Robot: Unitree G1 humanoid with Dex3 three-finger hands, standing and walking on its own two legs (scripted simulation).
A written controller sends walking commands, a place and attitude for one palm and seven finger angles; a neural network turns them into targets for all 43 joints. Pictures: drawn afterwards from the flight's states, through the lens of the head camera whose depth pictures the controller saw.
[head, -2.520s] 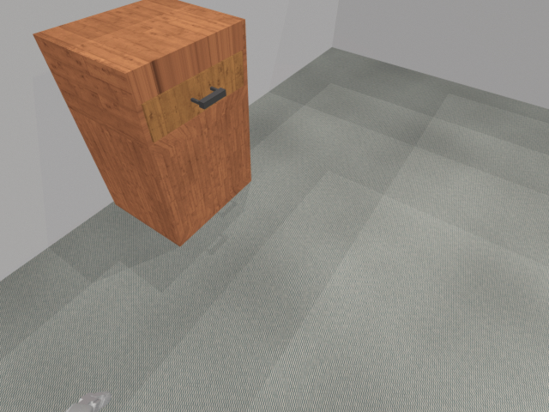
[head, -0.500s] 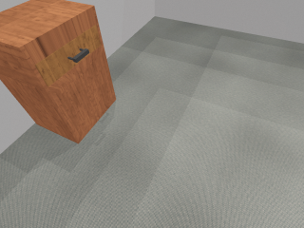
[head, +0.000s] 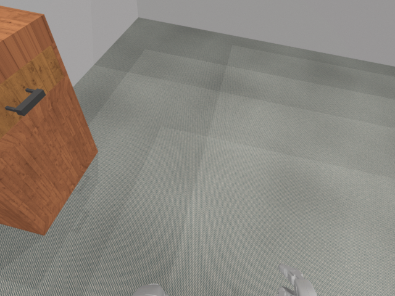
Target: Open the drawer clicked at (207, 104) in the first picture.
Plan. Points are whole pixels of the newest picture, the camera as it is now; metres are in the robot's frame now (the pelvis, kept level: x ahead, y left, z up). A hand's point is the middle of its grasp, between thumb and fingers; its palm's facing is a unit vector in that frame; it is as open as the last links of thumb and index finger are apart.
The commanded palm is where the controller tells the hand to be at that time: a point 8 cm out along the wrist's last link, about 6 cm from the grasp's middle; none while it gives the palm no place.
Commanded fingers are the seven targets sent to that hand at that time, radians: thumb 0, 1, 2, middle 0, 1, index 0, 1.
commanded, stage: walk to a spot facing it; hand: left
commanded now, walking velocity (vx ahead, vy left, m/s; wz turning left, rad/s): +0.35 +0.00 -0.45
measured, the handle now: (25, 100) +0.65 +0.67 -0.12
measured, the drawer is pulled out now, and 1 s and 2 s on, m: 0.00 0.00 0.00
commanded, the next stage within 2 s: turn to face it in 1.60 s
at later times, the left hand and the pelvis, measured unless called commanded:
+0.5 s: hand (173, 197) +0.38 +0.11 -0.16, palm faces -0.34 -0.93 -0.15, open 7.4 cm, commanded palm none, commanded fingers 0.00 0.90 0.90 -0.20 -0.30 -0.20 -0.30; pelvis +0.21 -0.02 +0.00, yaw -15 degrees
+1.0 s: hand (170, 180) +0.45 +0.13 -0.17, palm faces -0.24 -0.96 -0.17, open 7.4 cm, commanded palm none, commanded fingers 0.00 0.90 0.90 -0.20 -0.30 -0.20 -0.30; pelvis +0.44 -0.06 +0.00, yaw -20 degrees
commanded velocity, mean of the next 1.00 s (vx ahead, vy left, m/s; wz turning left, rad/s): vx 0.37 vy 0.00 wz -0.24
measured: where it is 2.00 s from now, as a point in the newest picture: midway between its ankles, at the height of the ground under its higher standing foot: (245, 195)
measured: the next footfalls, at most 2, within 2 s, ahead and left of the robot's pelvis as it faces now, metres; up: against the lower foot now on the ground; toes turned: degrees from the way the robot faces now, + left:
right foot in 0.50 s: +0.32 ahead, -0.14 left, +0.00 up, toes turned -23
left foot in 0.96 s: +0.58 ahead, +0.01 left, +0.00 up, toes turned -9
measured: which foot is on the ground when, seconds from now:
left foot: down 0.00-0.50, up 0.52-0.94, down 0.96-1.00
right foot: up 0.00-0.48, down 0.50-0.98, up 1.00-1.00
